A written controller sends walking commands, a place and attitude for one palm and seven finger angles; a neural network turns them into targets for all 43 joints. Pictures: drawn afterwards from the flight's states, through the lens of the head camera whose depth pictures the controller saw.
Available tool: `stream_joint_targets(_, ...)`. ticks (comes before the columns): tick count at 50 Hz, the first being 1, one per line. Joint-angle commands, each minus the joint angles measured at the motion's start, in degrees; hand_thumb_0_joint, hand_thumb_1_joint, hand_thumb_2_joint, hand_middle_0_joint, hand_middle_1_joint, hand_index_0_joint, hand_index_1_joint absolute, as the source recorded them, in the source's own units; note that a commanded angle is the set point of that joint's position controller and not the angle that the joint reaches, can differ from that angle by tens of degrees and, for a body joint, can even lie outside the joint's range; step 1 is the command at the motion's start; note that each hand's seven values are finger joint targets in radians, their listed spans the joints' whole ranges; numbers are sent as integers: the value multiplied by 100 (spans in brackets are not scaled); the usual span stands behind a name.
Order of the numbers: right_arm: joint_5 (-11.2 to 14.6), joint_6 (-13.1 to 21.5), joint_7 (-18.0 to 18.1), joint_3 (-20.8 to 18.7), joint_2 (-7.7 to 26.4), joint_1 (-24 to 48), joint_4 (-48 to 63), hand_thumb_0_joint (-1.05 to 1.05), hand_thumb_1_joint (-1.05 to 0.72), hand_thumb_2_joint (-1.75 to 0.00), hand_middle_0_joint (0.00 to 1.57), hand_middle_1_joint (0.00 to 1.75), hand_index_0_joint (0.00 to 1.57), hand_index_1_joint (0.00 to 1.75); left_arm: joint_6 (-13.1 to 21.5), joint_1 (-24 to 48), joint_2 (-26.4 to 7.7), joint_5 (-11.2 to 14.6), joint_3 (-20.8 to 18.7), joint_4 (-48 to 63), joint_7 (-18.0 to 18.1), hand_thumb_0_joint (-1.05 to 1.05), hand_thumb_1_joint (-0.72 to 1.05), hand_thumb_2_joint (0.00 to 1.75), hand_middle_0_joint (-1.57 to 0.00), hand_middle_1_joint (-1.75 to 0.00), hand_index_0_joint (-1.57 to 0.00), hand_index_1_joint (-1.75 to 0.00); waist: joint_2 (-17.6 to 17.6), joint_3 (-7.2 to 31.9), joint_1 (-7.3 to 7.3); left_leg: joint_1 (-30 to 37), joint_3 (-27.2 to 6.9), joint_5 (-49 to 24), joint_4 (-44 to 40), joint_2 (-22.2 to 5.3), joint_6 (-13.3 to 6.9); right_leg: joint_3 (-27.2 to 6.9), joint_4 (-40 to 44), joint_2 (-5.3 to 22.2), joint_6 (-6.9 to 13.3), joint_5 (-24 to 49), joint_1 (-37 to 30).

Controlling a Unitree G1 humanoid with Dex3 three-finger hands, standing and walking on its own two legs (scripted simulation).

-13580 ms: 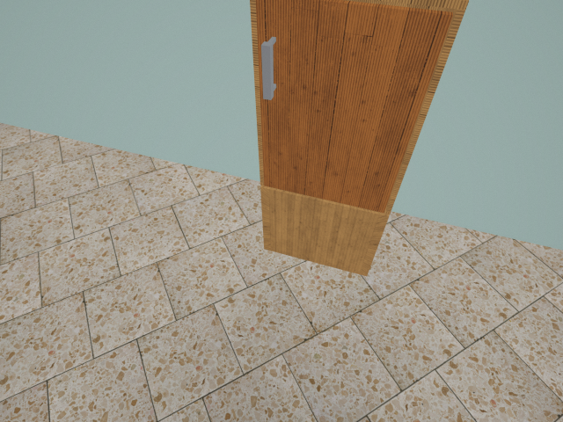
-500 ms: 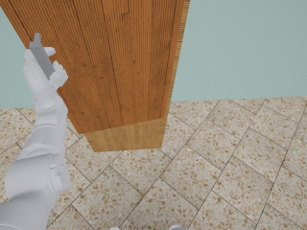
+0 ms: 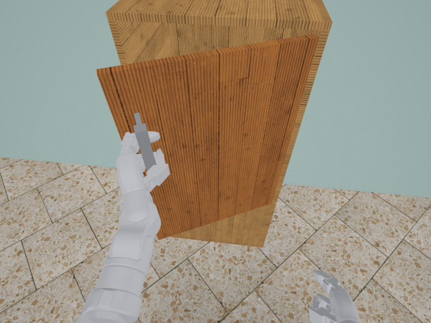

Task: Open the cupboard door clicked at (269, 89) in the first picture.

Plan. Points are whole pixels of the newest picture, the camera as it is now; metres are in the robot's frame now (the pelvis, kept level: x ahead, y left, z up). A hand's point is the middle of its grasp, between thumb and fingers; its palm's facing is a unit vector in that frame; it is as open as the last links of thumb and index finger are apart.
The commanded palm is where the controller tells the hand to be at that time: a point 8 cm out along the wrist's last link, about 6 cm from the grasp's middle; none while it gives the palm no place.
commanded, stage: pull the door open along its arc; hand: left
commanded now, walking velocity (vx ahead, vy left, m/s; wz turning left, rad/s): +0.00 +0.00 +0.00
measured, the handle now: (146, 147) +0.42 +0.17 +0.11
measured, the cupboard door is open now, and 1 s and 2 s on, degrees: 27 41 40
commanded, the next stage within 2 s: open thumb and fingers to let go in 0.52 s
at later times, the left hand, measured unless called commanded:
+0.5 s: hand (178, 193) +0.31 +0.09 +0.11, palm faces +0.32 -0.95 +0.02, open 6.0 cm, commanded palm +0.26 +0.13 +0.11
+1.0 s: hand (181, 198) +0.30 +0.08 +0.11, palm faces +0.33 -0.94 +0.02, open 9.6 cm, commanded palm +0.25 +0.13 +0.11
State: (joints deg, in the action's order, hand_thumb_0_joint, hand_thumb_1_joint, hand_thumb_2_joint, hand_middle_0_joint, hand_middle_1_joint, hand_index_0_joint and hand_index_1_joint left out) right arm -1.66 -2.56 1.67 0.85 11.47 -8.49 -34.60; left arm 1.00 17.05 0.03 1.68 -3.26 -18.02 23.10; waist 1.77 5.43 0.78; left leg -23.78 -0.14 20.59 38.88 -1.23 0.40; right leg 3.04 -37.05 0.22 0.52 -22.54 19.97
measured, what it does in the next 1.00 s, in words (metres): stands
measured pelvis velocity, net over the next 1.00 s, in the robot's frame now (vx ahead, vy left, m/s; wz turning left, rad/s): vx -0.02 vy -0.02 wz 0.01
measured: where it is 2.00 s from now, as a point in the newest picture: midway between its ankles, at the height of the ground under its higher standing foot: outside the picture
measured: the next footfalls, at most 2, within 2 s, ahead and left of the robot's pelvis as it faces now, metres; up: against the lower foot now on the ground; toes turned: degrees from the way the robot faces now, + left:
none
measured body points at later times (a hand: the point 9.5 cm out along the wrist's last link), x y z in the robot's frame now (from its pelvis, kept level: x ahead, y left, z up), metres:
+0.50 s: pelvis +0.00 -0.02 +0.00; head -0.01 -0.04 +0.45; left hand +0.29 +0.14 +0.11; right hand +0.11 -0.26 -0.11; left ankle -0.01 +0.12 -0.72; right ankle -0.04 -0.11 -0.72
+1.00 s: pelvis -0.02 -0.02 +0.01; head -0.04 -0.03 +0.45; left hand +0.27 +0.13 +0.11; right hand +0.17 -0.22 -0.09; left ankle -0.01 +0.12 -0.72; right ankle -0.04 -0.11 -0.72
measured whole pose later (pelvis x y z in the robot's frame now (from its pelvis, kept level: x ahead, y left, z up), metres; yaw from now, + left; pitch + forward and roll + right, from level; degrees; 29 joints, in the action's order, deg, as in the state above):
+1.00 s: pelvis -0.02 -0.02 +0.01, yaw +1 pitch +0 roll +0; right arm -2.3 -4.5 2.4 2.4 9.7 -8.4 -35.1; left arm -1.8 4.8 3.3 1.1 5.4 -6.4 24.7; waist 2.3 3.4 1.4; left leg -17.9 -1.1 17.4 35.2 -1.7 1.7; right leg 4.0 -35.1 -0.4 1.9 -20.5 14.6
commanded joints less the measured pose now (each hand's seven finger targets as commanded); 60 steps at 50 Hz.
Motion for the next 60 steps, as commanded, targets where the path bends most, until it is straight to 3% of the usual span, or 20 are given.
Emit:
stream_joint_targets(1,-15,71,160,-218,583,-122,443,0,-90,-90,20,30,20,30,342,2592,-540,-163,-93,961,-5,0,90,90,-40,-135,-40,-135,-308,1299,-305,1085,31,-2238,-306,94,-85,-16,383,-57,66,2628,-177)
stream_joint_targets(3,-12,67,171,-212,554,-65,440,0,-90,-90,20,30,20,30,444,2802,-555,-107,-92,945,-73,0,90,90,-40,-135,-40,-135,-150,1441,-273,1091,43,-2272,-273,117,-71,-49,356,-39,76,2728,-237)
stream_joint_targets(6,-10,77,156,-215,558,-77,478,0,-90,-90,20,30,20,30,523,2433,-488,-62,-78,757,-182,0,90,90,-40,-135,-40,-135,-330,1520,-204,1042,39,-2286,-276,119,-85,-41,365,-51,69,2819,-376)
stream_joint_targets(10,24,127,107,-219,566,-21,592,0,-90,-90,20,30,20,30,609,1994,-411,39,-28,1006,-271,0,90,90,-40,-135,-40,-135,-230,1516,-92,989,81,-2237,-317,129,-93,-47,373,-54,80,2853,-496)
stream_joint_targets(16,59,221,40,-265,602,7,802,0,-90,-90,20,30,20,30,611,679,-306,100,100,1755,-312,0,90,90,-40,-135,-40,-135,-530,1487,75,973,139,-2318,-422,98,-125,-33,423,-63,46,3095,-848)
stream_joint_targets(18,63,268,11,-269,566,72,903,0,-90,-90,20,30,20,30,586,187,-121,138,266,2369,-270,0,90,90,-40,-135,-40,-135,-421,1496,131,1061,186,-2404,-472,96,-122,-21,424,-60,48,3171,-949)
stream_joint_targets(22,43,313,-5,-242,543,267,1041,0,-90,-90,20,30,20,30,402,-858,-81,65,399,3172,-90,0,90,90,-40,-135,-40,-135,-454,1102,177,1012,230,-2079,-588,101,-133,-57,582,-19,10,2889,-949)
stream_joint_targets(24,6,347,-11,-229,506,300,1060,0,-90,-90,20,30,20,30,313,-989,155,-41,714,3545,54,0,90,90,-40,-135,-40,-135,-453,965,96,1043,225,-2013,-550,114,-138,-65,606,-8,-5,2832,-858)
stream_joint_targets(26,-41,340,28,-213,521,337,967,0,-90,-90,20,30,20,30,221,-760,8,-168,670,3528,257,0,90,90,-40,-135,-40,-135,-710,737,21,1000,180,-1790,-521,118,-148,-109,726,19,-21,2522,-734)
stream_joint_targets(28,-82,329,61,-195,477,438,872,0,-90,-90,20,30,20,30,185,-288,46,-306,752,3487,424,0,90,90,-40,-135,-40,-135,-504,650,-48,1043,196,-1642,-459,149,-152,-179,788,69,-17,2282,-536)
stream_joint_targets(31,-115,277,102,-179,446,513,744,0,-90,-90,20,30,20,30,141,68,152,-413,838,3081,548,0,90,90,-40,-135,-40,-135,-576,513,-94,1082,162,-1413,-421,170,-156,-201,934,89,-6,1799,-362)
stream_joint_targets(36,-96,194,153,-144,383,551,669,0,-90,-90,20,30,20,30,206,298,162,-318,789,2747,402,0,55,75,-38,-131,-38,-131,-544,772,-49,1204,134,-1543,-469,188,-141,-182,875,91,4,2072,-517)
stream_joint_targets(37,-90,184,145,-123,360,581,715,0,-90,-90,20,30,20,30,206,283,328,-257,903,2750,363,0,48,72,-37,-130,-37,-130,-518,765,-44,1204,126,-1559,-503,192,-137,-146,830,90,-1,2122,-518)
stream_joint_targets(41,-75,90,162,-98,378,604,711,0,-90,-90,20,30,20,30,134,402,211,-204,773,2419,243,0,20,60,-35,-127,-35,-127,-651,641,-47,1171,93,-1511,-548,180,-131,-135,896,80,-3,2068,-527)
stream_joint_targets(43,-67,62,159,-85,381,638,768,0,-90,-90,20,30,20,30,98,370,242,-143,762,2412,191,0,6,54,-34,-126,-34,-126,-544,695,-20,1166,106,-1484,-571,189,-128,-148,891,90,-7,2077,-536)
stream_joint_targets(44,-62,47,156,-69,381,647,757,0,-90,-90,20,30,20,30,90,503,274,-149,823,2418,168,0,-1,51,-33,-125,-33,-125,-626,631,-72,1171,90,-1490,-584,178,-130,-124,896,85,-4,2059,-503)
stream_joint_targets(51,-57,29,130,-89,380,650,805,0,-90,-90,20,30,20,30,90,371,212,-187,743,2508,261,0,-50,30,-30,-120,-30,-120,-526,733,27,1172,71,-1528,-609,142,-115,-99,851,58,43,1937,-547)
stream_joint_targets(53,-54,22,126,-98,374,662,826,0,-90,-90,20,30,20,30,103,302,223,-184,738,2571,294,0,-50,30,-30,-120,-30,-120,-515,795,45,1152,89,-1551,-614,136,-111,-87,818,55,53,1934,-568)
stream_joint_targets(56,-52,51,117,-95,388,665,789,0,-90,-90,20,30,20,30,112,507,327,-225,873,2531,362,0,-50,30,-27,-105,-27,-105,-464,615,-12,1117,50,-1349,-616,119,-106,-50,850,31,68,1556,-378)
stream_joint_targets(60,-60,82,151,-105,420,671,720,0,-90,-90,20,30,20,30,160,825,197,-220,738,2396,449,0,-50,30,-24,-85,-24,-85,-526,702,-17,1055,50,-1158,-619,148,-117,-92,896,34,66,1229,-322)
